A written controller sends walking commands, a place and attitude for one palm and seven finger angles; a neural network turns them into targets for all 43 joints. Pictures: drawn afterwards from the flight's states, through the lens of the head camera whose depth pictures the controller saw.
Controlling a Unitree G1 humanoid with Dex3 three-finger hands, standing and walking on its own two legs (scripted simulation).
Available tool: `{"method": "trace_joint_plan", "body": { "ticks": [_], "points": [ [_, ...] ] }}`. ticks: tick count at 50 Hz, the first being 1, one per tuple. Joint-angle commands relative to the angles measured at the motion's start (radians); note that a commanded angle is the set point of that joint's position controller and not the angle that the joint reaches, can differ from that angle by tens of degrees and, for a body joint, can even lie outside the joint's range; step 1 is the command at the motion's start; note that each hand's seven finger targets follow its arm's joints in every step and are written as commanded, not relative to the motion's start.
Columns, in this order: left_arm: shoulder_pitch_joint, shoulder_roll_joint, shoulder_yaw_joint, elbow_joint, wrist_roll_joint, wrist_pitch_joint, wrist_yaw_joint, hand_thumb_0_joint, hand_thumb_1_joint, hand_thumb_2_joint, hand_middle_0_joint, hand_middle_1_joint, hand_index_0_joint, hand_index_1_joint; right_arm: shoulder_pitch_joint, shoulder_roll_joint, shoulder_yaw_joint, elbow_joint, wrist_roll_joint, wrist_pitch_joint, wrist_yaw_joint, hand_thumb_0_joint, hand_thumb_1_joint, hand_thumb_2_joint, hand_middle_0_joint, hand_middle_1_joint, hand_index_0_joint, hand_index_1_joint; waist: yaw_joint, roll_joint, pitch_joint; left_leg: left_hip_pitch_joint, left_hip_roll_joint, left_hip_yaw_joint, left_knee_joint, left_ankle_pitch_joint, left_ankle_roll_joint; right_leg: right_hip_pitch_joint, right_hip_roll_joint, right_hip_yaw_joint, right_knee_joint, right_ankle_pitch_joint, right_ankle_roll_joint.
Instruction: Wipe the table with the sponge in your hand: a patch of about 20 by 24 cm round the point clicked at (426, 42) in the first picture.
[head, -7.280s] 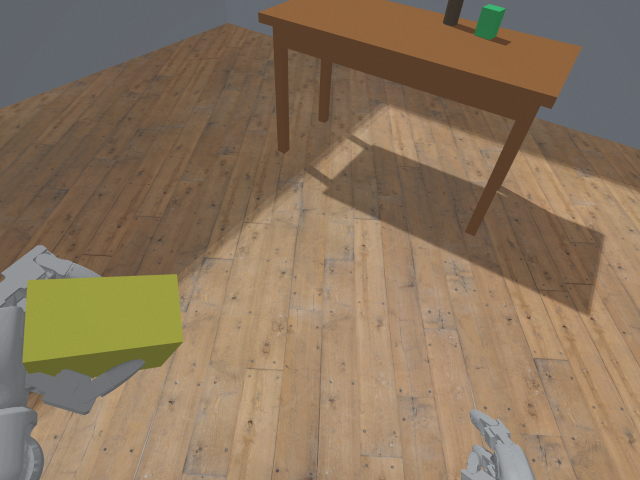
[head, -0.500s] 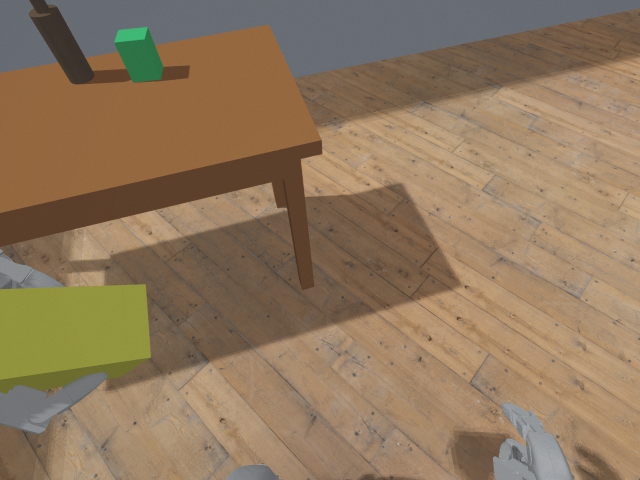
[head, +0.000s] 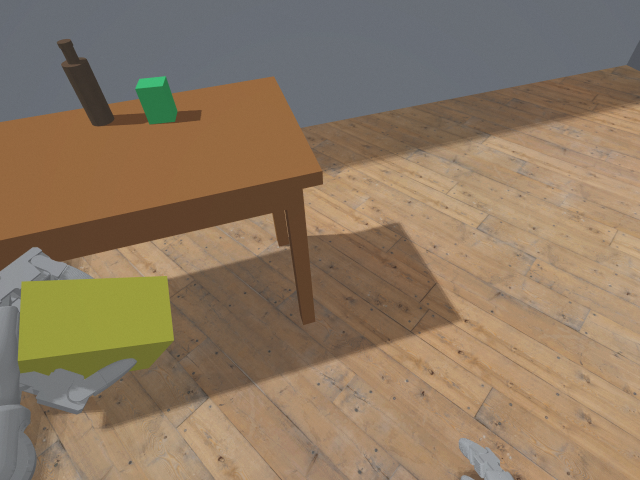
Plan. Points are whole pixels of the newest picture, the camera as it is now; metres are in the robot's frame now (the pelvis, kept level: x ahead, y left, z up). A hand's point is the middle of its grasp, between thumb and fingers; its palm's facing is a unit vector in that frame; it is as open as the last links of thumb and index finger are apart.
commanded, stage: take the last steps up to it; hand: left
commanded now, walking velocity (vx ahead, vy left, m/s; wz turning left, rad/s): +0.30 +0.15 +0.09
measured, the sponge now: (116, 329) +0.22 +0.22 +0.15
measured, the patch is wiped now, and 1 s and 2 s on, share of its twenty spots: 0.00 0.00 0.00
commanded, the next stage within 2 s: come to a stop and stand still in 1.12 s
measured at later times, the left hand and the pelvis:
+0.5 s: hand (64, 252) +0.30 +0.31 +0.17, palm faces +0.43 -0.80 -0.42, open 10.2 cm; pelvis +0.08 +0.06 +0.00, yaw +1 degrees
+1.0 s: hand (82, 190) +0.40 +0.34 +0.17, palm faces +0.36 -0.82 -0.44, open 10.2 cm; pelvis +0.19 +0.11 +0.01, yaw +2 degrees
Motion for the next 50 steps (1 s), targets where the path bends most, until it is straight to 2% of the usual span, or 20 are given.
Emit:
{"method": "trace_joint_plan", "body": {
  "ticks": [1, 3, 5, 8, 12, 16, 17, 18, 19, 21, 26, 31, 32, 33, 34, 36, 38, 41, 47, 50],
  "points": [
    [-0.211, 0.256, 0.14, -0.245, 0.003, -0.09, 0.02, 0.0, 0.1, 1.3, -1.2, -1.6, -1.2, -1.6, -0.184, -0.161, -0.077, -0.15, -0.004, -0.054, -0.015, 0.0, -0.9, -0.9, 0.2, 0.3, 0.2, 0.3, -0.011, -0.303, -0.033, -0.504, -0.034, -0.067, 0.577, -0.122, 0.015, 0.331, -0.456, 0.624, -0.338, 0.149, -0.201],
    [-0.125, 0.261, 0.171, -0.272, -0.01, -0.107, 0.012, 0.0, 0.1, 1.3, -1.2, -1.6, -1.2, -1.6, -0.17, -0.153, -0.091, -0.139, 0.003, -0.046, -0.007, 0.0, -0.9, -0.9, 0.2, 0.3, 0.2, 0.3, -0.017, -0.163, 0.006, -0.445, 0.029, -0.123, 0.628, -0.013, 0.002, 0.168, -0.42, 0.56, -0.368, -0.036, -0.205],
    [0.031, 0.262, 0.216, -0.296, -0.011, -0.131, 0.008, 0.0, 0.1, 1.3, -1.2, -1.6, -1.2, -1.6, -0.18, -0.129, -0.075, -0.133, -0.002, -0.017, 0.0, 0.0, -0.9, -0.9, 0.2, 0.3, 0.2, 0.3, -0.018, -0.103, 0.001, -0.426, 0.045, -0.093, 0.56, 0.049, -0.007, 0.137, -0.354, 0.351, -0.339, 0.15, -0.176],
    [0.086, 0.242, 0.24, -0.319, -0.018, -0.152, 0.017, 0.0, 0.1, 1.3, -1.2, -1.6, -1.2, -1.6, -0.165, -0.113, -0.074, -0.151, -0.002, -0.006, 0.005, 0.0, -0.9, -0.9, 0.2, 0.3, 0.2, 0.3, -0.032, -0.188, -0.086, -0.327, 0.057, -0.026, 0.296, 0.079, -0.008, 0.183, -0.303, 0.171, -0.287, 0.284, -0.145],
    [0.118, 0.205, 0.214, -0.325, -0.022, -0.139, 0.037, 0.0, 0.1, 1.3, -1.2, -1.6, -1.2, -1.6, -0.153, -0.112, -0.088, -0.167, -0.001, -0.033, -0.002, 0.0, -0.9, -0.9, 0.2, 0.3, 0.2, 0.3, -0.006, -0.209, -0.095, -0.221, 0.0, 0.088, 0.061, 0.085, 0.007, 0.217, -0.286, 0.173, -0.238, 0.343, -0.136],
    [0.042, 0.174, 0.163, -0.321, -0.017, -0.125, 0.042, 0.0, 0.1, 1.3, -1.2, -1.6, -1.2, -1.6, -0.116, -0.134, -0.111, -0.165, -0.001, -0.047, -0.02, 0.0, -0.9, -0.9, 0.2, 0.3, 0.2, 0.3, -0.035, -0.153, -0.103, 0.0, -0.032, 0.126, -0.159, 0.203, 0.017, 0.142, -0.221, 0.12, -0.109, 0.219, -0.071],
    [0.015, 0.173, 0.155, -0.342, -0.017, -0.13, 0.04, 0.0, 0.1, 1.3, -1.2, -1.6, -1.2, -1.6, -0.1, -0.148, -0.121, -0.169, 0.0, -0.052, -0.027, 0.0, -0.9, -0.9, 0.2, 0.3, 0.2, 0.3, -0.048, -0.071, -0.116, 0.102, -0.002, 0.089, -0.2, 0.218, 0.038, 0.072, -0.177, 0.092, 0.022, 0.213, -0.042],
    [-0.001, 0.169, 0.15, -0.358, -0.02, -0.133, 0.04, 0.0, 0.1, 1.3, -1.2, -1.6, -1.2, -1.6, -0.096, -0.177, -0.13, -0.173, 0.002, -0.054, -0.029, 0.0, -0.9, -0.9, 0.2, 0.3, 0.2, 0.3, -0.058, 0.115, -0.134, 0.206, 0.142, -0.109, -0.229, 0.298, 0.112, -0.082, -0.085, 0.018, 0.222, 0.075, 0.006],
    [-0.006, 0.168, 0.14, -0.361, -0.016, -0.14, 0.039, 0.0, 0.1, 1.3, -1.2, -1.6, -1.2, -1.6, -0.104, -0.177, -0.13, -0.182, 0.008, -0.056, -0.024, 0.0, -0.9, -0.9, 0.2, 0.3, 0.2, 0.3, -0.046, 0.227, -0.126, 0.266, 0.304, -0.33, -0.258, 0.46, 0.21, -0.253, -0.023, -0.004, 0.42, -0.289, 0.027],
    [-0.056, 0.24, 0.172, -0.333, -0.002, -0.14, 0.028, 0.0, 0.1, 1.3, -1.2, -1.6, -1.2, -1.6, -0.125, -0.166, -0.118, -0.159, 0.003, -0.073, -0.022, 0.0, -0.9, -0.9, 0.2, 0.3, 0.2, 0.3, -0.039, 0.196, -0.078, 0.157, 0.337, -0.366, -0.297, 0.346, 0.266, -0.322, -0.067, 0.064, 0.59, -0.3, 0.02],
    [-0.038, 0.191, 0.137, -0.442, -0.015, -0.133, 0.026, 0.0, 0.1, 1.3, -1.2, -1.6, -1.2, -1.6, -0.132, -0.151, -0.103, -0.149, 0.017, -0.106, -0.01, 0.0, -0.9, -0.9, 0.2, 0.3, 0.2, 0.3, -0.022, 0.201, -0.063, 0.063, 0.195, -0.085, -0.263, 0.382, 0.195, -0.181, -0.064, -0.018, 0.301, -0.128, 0.028],
    [0.037, 0.189, 0.167, -0.309, -0.026, -0.099, 0.024, 0.0, 0.1, 1.3, -1.2, -1.6, -1.2, -1.6, -0.138, -0.142, -0.085, -0.145, 0.01, -0.087, -0.013, 0.0, -0.9, -0.9, 0.2, 0.3, 0.2, 0.3, -0.018, 0.088, -0.108, -0.039, 0.163, -0.018, -0.095, 0.359, 0.121, 0.112, -0.019, -0.076, -0.08, 0.032, 0.013],
    [0.021, 0.194, 0.168, -0.276, -0.022, -0.093, 0.021, 0.0, 0.1, 1.3, -1.2, -1.6, -1.2, -1.6, -0.137, -0.136, -0.084, -0.136, 0.008, -0.073, -0.016, 0.0, -0.9, -0.9, 0.2, 0.3, 0.2, 0.3, -0.018, -0.026, -0.111, -0.142, 0.129, 0.002, 0.054, 0.283, 0.1, 0.215, -0.088, 0.018, -0.159, 0.087, -0.017],
    [0.014, 0.222, 0.186, -0.236, -0.015, -0.088, 0.019, 0.0, 0.1, 1.3, -1.2, -1.6, -1.2, -1.6, -0.133, -0.116, -0.085, -0.143, 0.007, -0.056, -0.016, 0.0, -0.9, -0.9, 0.2, 0.3, 0.2, 0.3, -0.023, -0.286, -0.132, -0.319, 0.023, 0.086, 0.303, 0.12, 0.055, 0.329, -0.277, 0.326, -0.229, 0.136, -0.098],
    [0.005, 0.236, 0.212, -0.197, -0.029, -0.086, 0.016, 0.0, 0.1, 1.3, -1.2, -1.6, -1.2, -1.6, -0.172, -0.12, -0.082, -0.163, 0.002, -0.049, -0.01, 0.0, -0.9, -0.9, 0.2, 0.3, 0.2, 0.3, -0.013, -0.414, -0.101, -0.52, -0.05, 0.028, 0.541, -0.144, 0.017, 0.381, -0.461, 0.632, -0.302, 0.241, -0.19],
    [-0.055, 0.212, 0.197, -0.166, -0.042, -0.092, 0.002, 0.0, 0.1, 1.3, -1.2, -1.6, -1.2, -1.6, -0.17, -0.136, -0.096, -0.141, 0.009, -0.037, 0.001, 0.0, -0.9, -0.9, 0.2, 0.3, 0.2, 0.3, -0.032, -0.311, -0.036, -0.542, 0.01, -0.113, 0.694, -0.063, -0.002, 0.261, -0.453, 0.581, -0.32, 0.144, -0.192],
    [0.018, 0.188, 0.182, -0.154, -0.033, -0.117, -0.006, 0.0, 0.1, 1.3, -1.2, -1.6, -1.2, -1.6, -0.17, -0.117, -0.072, -0.124, 0.002, -0.017, 0.0, 0.0, -0.9, -0.9, 0.2, 0.3, 0.2, 0.3, -0.028, -0.18, -0.007, -0.543, 0.041, -0.094, 0.671, 0.032, -0.018, 0.225, -0.375, 0.325, -0.279, 0.331, -0.157],
    [-0.07, 0.179, 0.128, -0.263, -0.018, -0.146, -0.005, 0.0, 0.1, 1.3, -1.2, -1.6, -1.2, -1.6, -0.196, -0.12, -0.066, -0.133, 0.0, -0.01, 0.002, 0.0, -0.9, -0.9, 0.2, 0.3, 0.2, 0.3, -0.042, -0.181, -0.031, -0.426, 0.051, -0.037, 0.458, 0.082, -0.013, 0.176, -0.317, 0.119, -0.253, 0.494, -0.111],
    [-0.033, 0.237, 0.174, -0.443, -0.009, -0.133, 0.04, 0.0, 0.1, 1.3, -1.2, -1.6, -1.2, -1.6, -0.174, -0.115, -0.096, -0.188, -0.008, -0.051, -0.009, 0.0, -0.9, -0.9, 0.2, 0.3, 0.2, 0.3, -0.001, -0.237, -0.108, -0.173, -0.015, 0.111, 0.032, 0.141, 0.008, 0.232, -0.303, 0.073, -0.165, 0.586, -0.107],
    [-0.012, 0.24, 0.208, -0.471, -0.011, -0.133, 0.05, 0.0, 0.1, 1.3, -1.2, -1.6, -1.2, -1.6, -0.129, -0.129, -0.115, -0.195, -0.005, -0.047, -0.022, 0.0, -0.9, -0.9, 0.2, 0.3, 0.2, 0.3, -0.035, -0.073, -0.164, 0.035, -0.045, 0.144, -0.166, 0.279, 0.001, 0.177, -0.228, 0.019, 0.025, 0.448, -0.052]
  ]
}}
